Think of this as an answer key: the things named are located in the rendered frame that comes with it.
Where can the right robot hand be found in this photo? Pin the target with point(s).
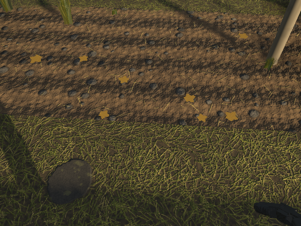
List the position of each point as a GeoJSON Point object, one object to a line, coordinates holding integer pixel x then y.
{"type": "Point", "coordinates": [281, 211]}

